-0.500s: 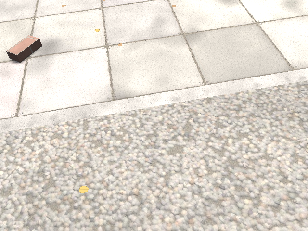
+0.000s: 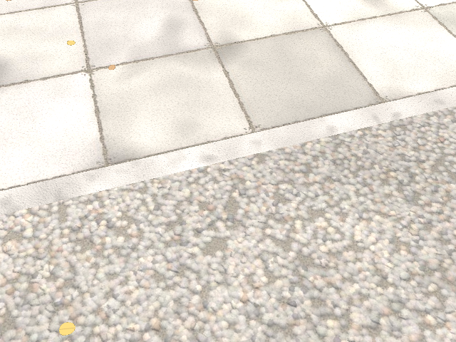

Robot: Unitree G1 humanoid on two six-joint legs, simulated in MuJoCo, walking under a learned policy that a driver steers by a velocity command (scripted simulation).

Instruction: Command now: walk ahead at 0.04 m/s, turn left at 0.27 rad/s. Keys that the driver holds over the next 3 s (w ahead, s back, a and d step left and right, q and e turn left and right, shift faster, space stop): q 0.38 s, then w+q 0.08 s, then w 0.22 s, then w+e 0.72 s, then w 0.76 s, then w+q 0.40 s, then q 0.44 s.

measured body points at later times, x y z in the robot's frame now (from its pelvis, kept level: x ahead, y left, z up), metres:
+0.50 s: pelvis +0.03 -0.04 +0.02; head +0.05 -0.06 +0.46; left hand +0.04 +0.24 -0.09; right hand +0.23 -0.27 -0.11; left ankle -0.01 +0.11 -0.65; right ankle +0.04 -0.14 -0.73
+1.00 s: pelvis +0.15 +0.07 +0.01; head +0.16 +0.09 +0.46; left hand +0.19 +0.36 -0.11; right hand +0.25 -0.17 -0.11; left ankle +0.02 +0.12 -0.73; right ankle +0.33 -0.05 -0.66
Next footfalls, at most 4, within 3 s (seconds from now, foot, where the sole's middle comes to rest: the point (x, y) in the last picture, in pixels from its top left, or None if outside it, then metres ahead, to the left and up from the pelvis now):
0.20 right None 0.08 -0.13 -0.77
0.72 left None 0.06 0.14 -0.77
1.20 right None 0.45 0.04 -0.77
1.70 left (152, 258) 0.71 0.25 -0.77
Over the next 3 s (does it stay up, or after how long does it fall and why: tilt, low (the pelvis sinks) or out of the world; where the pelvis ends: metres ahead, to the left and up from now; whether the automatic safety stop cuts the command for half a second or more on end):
stays up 1.15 0.16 0.00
